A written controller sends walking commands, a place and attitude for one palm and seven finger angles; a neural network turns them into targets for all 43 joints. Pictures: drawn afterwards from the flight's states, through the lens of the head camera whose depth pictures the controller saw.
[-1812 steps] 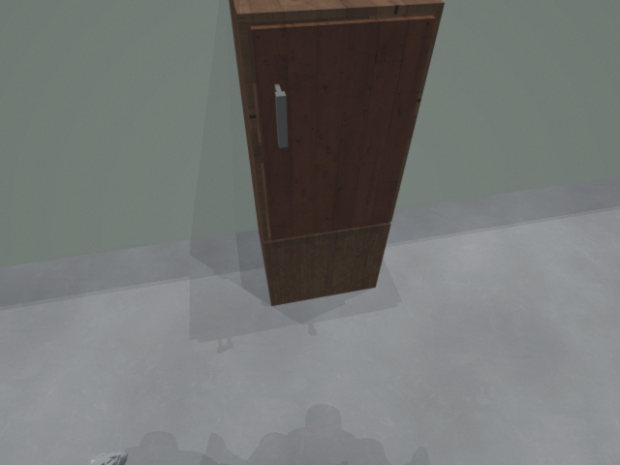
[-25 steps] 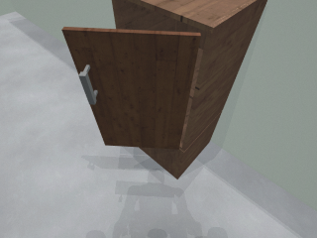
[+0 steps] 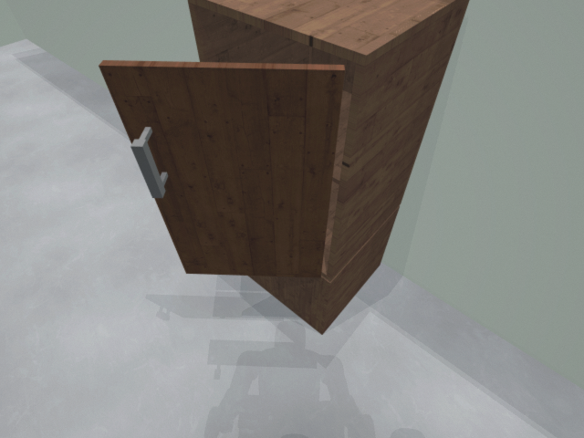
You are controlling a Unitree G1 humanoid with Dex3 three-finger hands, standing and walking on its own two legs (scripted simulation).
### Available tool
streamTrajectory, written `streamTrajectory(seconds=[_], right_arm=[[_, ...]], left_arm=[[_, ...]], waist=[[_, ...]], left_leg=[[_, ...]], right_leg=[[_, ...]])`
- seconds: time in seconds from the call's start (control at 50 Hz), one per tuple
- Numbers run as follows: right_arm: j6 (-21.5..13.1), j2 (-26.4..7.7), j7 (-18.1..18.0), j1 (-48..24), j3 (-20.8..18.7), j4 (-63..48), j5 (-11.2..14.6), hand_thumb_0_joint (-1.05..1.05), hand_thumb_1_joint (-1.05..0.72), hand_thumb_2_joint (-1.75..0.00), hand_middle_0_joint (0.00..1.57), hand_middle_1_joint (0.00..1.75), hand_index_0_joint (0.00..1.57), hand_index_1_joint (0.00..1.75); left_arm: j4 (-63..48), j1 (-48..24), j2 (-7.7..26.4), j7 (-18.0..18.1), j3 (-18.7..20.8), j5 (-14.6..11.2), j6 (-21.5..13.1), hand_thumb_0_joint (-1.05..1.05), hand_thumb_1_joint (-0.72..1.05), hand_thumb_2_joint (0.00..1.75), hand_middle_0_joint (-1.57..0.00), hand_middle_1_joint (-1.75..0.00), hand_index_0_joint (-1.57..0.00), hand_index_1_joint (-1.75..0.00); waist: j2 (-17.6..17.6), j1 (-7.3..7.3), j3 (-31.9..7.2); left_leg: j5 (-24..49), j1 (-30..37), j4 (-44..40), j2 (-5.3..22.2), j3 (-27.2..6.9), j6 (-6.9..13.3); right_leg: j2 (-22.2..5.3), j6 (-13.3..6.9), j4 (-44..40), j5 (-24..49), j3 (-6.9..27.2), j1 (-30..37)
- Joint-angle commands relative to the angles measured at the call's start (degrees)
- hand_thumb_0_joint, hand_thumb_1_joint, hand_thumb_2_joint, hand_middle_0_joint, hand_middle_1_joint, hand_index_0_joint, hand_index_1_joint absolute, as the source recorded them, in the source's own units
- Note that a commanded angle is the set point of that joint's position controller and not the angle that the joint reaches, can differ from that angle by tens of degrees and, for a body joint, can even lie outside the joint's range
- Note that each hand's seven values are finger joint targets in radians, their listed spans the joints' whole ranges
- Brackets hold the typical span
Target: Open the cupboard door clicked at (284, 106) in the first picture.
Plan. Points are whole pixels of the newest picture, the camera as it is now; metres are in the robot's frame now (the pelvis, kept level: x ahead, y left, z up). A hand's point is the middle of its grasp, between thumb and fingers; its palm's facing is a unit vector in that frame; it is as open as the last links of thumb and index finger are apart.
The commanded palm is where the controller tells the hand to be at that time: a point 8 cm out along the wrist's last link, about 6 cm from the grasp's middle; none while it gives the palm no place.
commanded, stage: shuffle to correct the standing spot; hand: left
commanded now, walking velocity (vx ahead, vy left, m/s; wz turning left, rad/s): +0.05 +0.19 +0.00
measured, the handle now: (152, 163) +0.55 +0.30 +0.05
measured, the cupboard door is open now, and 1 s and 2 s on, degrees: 39 39 39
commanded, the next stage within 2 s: come to a stop and stand still in 0.56 s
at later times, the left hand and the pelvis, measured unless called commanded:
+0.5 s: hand out of the picture +0.03 +0.24 -0.18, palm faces +0.03 -0.96 -0.28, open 7.4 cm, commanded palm none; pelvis +0.01 +0.03 -0.01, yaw -2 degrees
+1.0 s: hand out of the picture +0.02 +0.31 -0.18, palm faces +0.06 -0.98 -0.20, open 7.4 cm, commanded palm none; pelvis +0.01 +0.11 +0.00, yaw +1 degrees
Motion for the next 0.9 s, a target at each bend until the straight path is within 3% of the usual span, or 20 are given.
streamTrajectory(seconds=[0.0,0.22,0.28,0.36,0.4,0.46,0.48,0.5,0.52,0.54,0.6,0.66,0.7,0.74,0.76,0.78,0.8,0.82,0.84,0.88], right_arm=[[-1.2,-5.9,-0.3,1.7,-0.8,-1.7,-0.1,0.0,-0.9,-0.9,0.2,0.3,0.2,0.3],[0.5,-5.0,0.0,1.9,-2.0,-4.3,-0.1,0.0,-0.9,-0.9,0.2,0.3,0.2,0.3],[0.2,-6.1,0.0,3.6,-2.4,-4.5,-0.2,0.0,-0.9,-0.9,0.2,0.3,0.2,0.3],[0.3,-9.1,-0.4,5.0,-3.2,-5.5,-0.5,0.0,-0.9,-0.9,0.2,0.3,0.2,0.3],[0.5,-8.9,-0.5,4.2,-3.2,-6.7,-0.7,0.0,-0.9,-0.9,0.2,0.3,0.2,0.3],[0.8,-8.5,-0.4,-0.1,-3.2,-8.7,-0.6,0.0,-0.9,-0.9,0.2,0.3,0.2,0.3],[0.9,-7.9,-0.2,-1.2,-3.4,-9.6,-0.4,0.0,-0.9,-0.9,0.2,0.3,0.2,0.3],[1.0,-6.1,0.1,-2.0,-3.4,-11.1,-0.1,0.0,-0.9,-0.9,0.2,0.3,0.2,0.3],[1.3,-5.5,0.3,-4.1,-3.5,-12.1,-0.5,0.0,-0.9,-0.9,0.2,0.3,0.2,0.3],[1.8,-6.1,0.1,-3.9,-3.6,-12.0,-0.8,0.0,-0.9,-0.9,0.2,0.3,0.2,0.3],[2.2,-5.2,1.3,-4.8,-3.7,-11.9,-0.5,0.0,-0.9,-0.9,0.2,0.3,0.2,0.3],[2.2,-2.9,2.3,-4.4,-3.4,-11.7,0.1,0.0,-0.9,-0.9,0.2,0.3,0.2,0.3],[1.5,-2.3,2.2,-2.5,-3.3,-11.3,0.4,0.0,-0.9,-0.9,0.2,0.3,0.2,0.3],[0.6,-2.6,1.8,2.9,-3.4,-8.9,0.1,0.0,-0.9,-0.9,0.2,0.3,0.2,0.3],[0.2,-5.3,1.4,5.6,-3.7,-7.8,-0.1,0.0,-0.9,-0.9,0.2,0.3,0.2,0.3],[-0.5,-9.6,1.1,7.6,-4.6,-7.8,-0.6,0.0,-0.9,-0.9,0.2,0.3,0.2,0.3],[-0.4,-12.5,0.5,8.2,-4.9,-8.4,-0.8,0.0,-0.9,-0.9,0.2,0.3,0.2,0.3],[-0.2,-12.4,0.3,5.7,-4.5,-9.1,-1.2,0.0,-0.9,-0.9,0.2,0.3,0.2,0.3],[-0.6,-10.9,-0.3,2.9,-4.3,-9.0,-1.5,0.0,-0.9,-0.9,0.2,0.3,0.2,0.3],[-0.7,-8.0,-0.6,-1.2,-3.1,-8.5,-1.6,0.0,-0.9,-0.9,0.2,0.3,0.2,0.3]], left_arm=[[-2.0,2.9,7.5,0.3,1.4,-0.3,-1.0,0.0,0.9,0.9,-0.2,-0.3,-0.2,-0.3],[-3.8,4.0,10.8,0.8,4.3,0.2,0.0,0.0,0.9,0.9,-0.2,-0.3,-0.2,-0.3],[-5.0,3.1,10.1,0.9,4.7,0.3,0.6,0.0,0.9,0.9,-0.2,-0.3,-0.2,-0.3],[-6.7,1.0,5.7,0.9,3.9,0.5,1.5,0.0,0.9,0.9,-0.2,-0.3,-0.2,-0.3],[-7.2,0.6,5.2,0.8,3.8,0.1,1.6,0.0,0.9,0.9,-0.2,-0.3,-0.2,-0.3],[-5.7,5.5,4.7,0.8,4.0,0.3,1.1,0.0,0.9,0.9,-0.2,-0.3,-0.2,-0.3],[-5.1,7.7,6.7,1.0,4.4,0.5,0.6,0.0,0.9,0.9,-0.2,-0.3,-0.2,-0.3],[-4.8,9.8,10.8,1.3,5.3,0.9,0.2,0.0,0.9,0.9,-0.2,-0.3,-0.2,-0.3],[-4.7,12.0,13.8,1.4,5.8,0.7,-0.1,0.0,0.9,0.9,-0.2,-0.3,-0.2,-0.3],[-4.3,12.1,13.0,1.9,6.0,0.7,-0.5,0.0,0.9,0.9,-0.2,-0.3,-0.2,-0.3],[-7.0,4.8,11.4,1.8,5.6,1.3,-0.4,0.0,0.9,0.9,-0.2,-0.3,-0.2,-0.3],[-9.0,1.2,12.6,1.2,6.0,1.6,-0.4,0.0,0.9,0.9,-0.2,-0.3,-0.2,-0.3],[-9.1,1.2,13.0,0.8,6.1,1.7,0.0,0.0,0.9,0.9,-0.2,-0.3,-0.2,-0.3],[-9.1,0.9,11.8,0.7,5.7,1.3,0.7,0.0,0.9,0.9,-0.2,-0.3,-0.2,-0.3],[-8.8,2.2,10.0,0.6,5.2,0.9,1.1,0.0,0.9,0.9,-0.2,-0.3,-0.2,-0.3],[-9.0,4.2,5.9,0.4,4.4,0.3,1.6,0.0,0.9,0.9,-0.2,-0.3,-0.2,-0.3],[-9.5,4.3,4.3,0.7,3.8,0.0,1.9,0.0,0.9,0.9,-0.2,-0.3,-0.2,-0.3],[-10.0,3.7,5.2,0.7,3.9,0.1,1.8,0.0,0.9,0.9,-0.2,-0.3,-0.2,-0.3],[-9.2,3.2,3.3,0.6,3.5,0.2,1.7,0.0,0.9,0.9,-0.2,-0.3,-0.2,-0.3],[-6.5,3.3,4.1,-0.2,3.7,0.3,1.6,0.0,0.9,0.9,-0.2,-0.3,-0.2,-0.3]], waist=[[-0.1,0.27,0.3],[-7.9,0.95,1.3],[-2.6,0.36,-0.4],[11.0,0.28,-0.2],[10.6,0.48,-1.2],[6.2,3.59,-3.5],[0.4,4.67,-4.4],[-11.8,4.93,-4.4],[-14.4,6.1,-2.5],[-13.3,5.63,-3.2],[-12.8,2.91,0.9],[-13.4,1.68,-0.3],[-14.8,1.2,-1.2],[-11.5,-1.07,-3.1],[-3.5,-1.61,-5.3],[11.7,-1.84,-6.8],[16.5,-2.46,-6.6],[10.4,-1.84,-3.7],[10.4,-0.78,-1.3],[13.5,0.06,0.4]], left_leg=[[8.7,0.7,-3.9,3.8,-3.0,1.9],[3.1,-4.5,3.8,0.8,1.3,0.3],[12.8,-0.2,1.6,2.6,-0.6,1.3],[28.5,3.2,-4.2,11.1,-10.7,9.3],[31.5,3.4,-4.5,11.6,-10.6,11.2],[29.9,-0.9,1.4,9.1,-7.0,9.2],[21.6,-6.3,6.2,6.2,-4.4,6.5],[5.0,-15.7,14.8,0.0,1.3,2.5],[-17.5,-21.6,25.6,-2.8,0.7,0.4],[-18.2,-22.5,32.0,-0.8,-3.4,0.0],[-12.4,-24.3,36.2,0.7,-4.3,-0.6],[-7.3,-15.4,22.7,-0.2,0.6,-1.6],[-3.9,-8.6,14.2,-2.5,3.6,-1.3],[5.1,2.6,2.5,-2.6,5.2,-1.5],[8.4,8.0,-0.9,0.4,2.8,-1.3],[18.5,9.6,-4.1,11.3,-11.7,2.3],[21.6,4.0,-9.8,18.7,-21.8,8.1],[13.4,-2.2,-11.3,20.4,-21.3,11.7],[11.6,-5.3,-12.7,20.0,-22.1,12.2],[11.5,-7.0,-11.7,16.0,-16.6,9.9]], right_leg=[[-4.3,-2.3,-5.7,10.5,4.1,-2.3],[-12.6,-6.6,-4.8,18.7,10.7,-1.4],[-9.2,-4.8,0.9,17.0,6.1,-3.8],[-0.6,-1.1,13.6,-9.1,-3.3,-11.5],[-1.2,-1.6,16.6,-13.9,-2.9,-12.2],[-2.5,-2.0,6.0,-0.4,-3.0,-3.5],[-6.6,-3.2,0.3,9.4,1.6,2.1],[-18.3,-7.2,-4.5,23.8,15.5,8.5],[-27.8,-13.2,-7.7,38.4,23.1,8.8],[-28.1,-15.8,-6.9,41.8,22.1,8.8],[-21.3,-12.4,-6.0,35.9,11.2,3.3],[-16.4,-8.3,-5.2,29.7,3.3,-2.4],[-13.9,-6.7,-3.6,23.2,2.0,-5.2],[-10.4,-3.9,1.8,12.9,-0.2,-9.5],[-7.9,-2.3,7.8,6.3,-1.6,-11.1],[-2.6,0.7,15.5,-10.1,-4.7,-16.5],[-0.2,0.9,23.3,-19.7,-1.5,-16.3],[-1.4,-0.5,26.8,-17.5,0.9,-14.4],[-1.9,-0.8,27.9,-16.6,0.9,-14.9],[-2.4,-0.8,27.5,-10.8,1.6,-13.6]])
